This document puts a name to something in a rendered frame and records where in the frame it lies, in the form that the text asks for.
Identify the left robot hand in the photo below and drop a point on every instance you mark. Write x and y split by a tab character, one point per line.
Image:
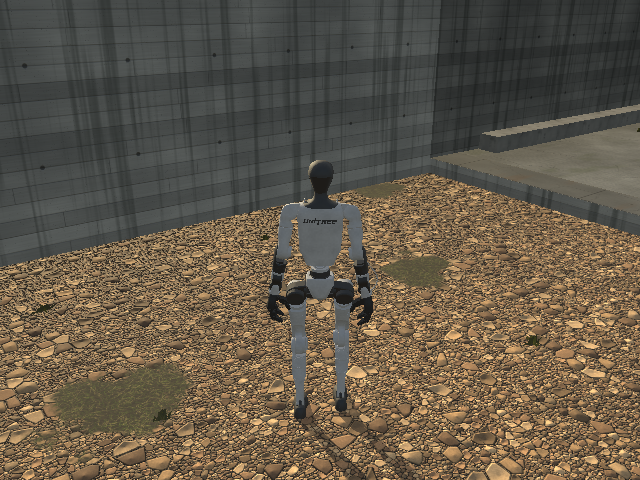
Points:
273	308

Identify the robot left thigh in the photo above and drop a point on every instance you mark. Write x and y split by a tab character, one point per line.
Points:
296	297

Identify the left robot forearm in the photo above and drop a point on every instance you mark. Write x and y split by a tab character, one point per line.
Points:
277	274

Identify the robot right thigh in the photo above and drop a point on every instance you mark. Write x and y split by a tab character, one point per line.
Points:
343	297

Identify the right robot hand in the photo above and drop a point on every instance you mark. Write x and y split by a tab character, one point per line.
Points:
368	309

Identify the right robot upper arm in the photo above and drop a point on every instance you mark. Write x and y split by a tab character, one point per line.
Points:
352	213

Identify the left robot upper arm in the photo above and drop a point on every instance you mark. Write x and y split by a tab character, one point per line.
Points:
288	213

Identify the robot thigh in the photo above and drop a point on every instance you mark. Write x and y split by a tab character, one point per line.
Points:
296	297
343	297

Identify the right robot forearm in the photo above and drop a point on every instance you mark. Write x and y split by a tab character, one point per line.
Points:
362	276

